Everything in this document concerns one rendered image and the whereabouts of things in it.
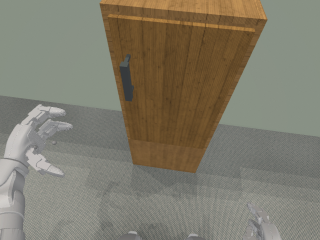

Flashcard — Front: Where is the handle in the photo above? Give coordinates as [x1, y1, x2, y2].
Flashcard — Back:
[119, 54, 134, 102]

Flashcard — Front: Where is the cupboard door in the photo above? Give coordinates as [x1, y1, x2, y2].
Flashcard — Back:
[107, 13, 255, 149]

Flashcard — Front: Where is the robot right hand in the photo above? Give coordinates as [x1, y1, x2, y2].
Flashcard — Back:
[243, 202, 282, 240]

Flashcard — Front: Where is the right robot shin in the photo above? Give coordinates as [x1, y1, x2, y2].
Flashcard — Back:
[188, 233, 198, 237]

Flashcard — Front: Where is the robot left hand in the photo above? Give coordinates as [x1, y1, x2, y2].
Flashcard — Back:
[3, 104, 73, 178]

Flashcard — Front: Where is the robot left forearm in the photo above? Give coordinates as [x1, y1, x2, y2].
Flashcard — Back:
[0, 158, 29, 240]

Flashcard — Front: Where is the left robot shin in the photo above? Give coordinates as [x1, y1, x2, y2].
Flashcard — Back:
[128, 231, 138, 235]

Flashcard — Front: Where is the robot shin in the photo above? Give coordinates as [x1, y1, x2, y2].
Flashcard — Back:
[128, 231, 138, 235]
[188, 233, 198, 237]

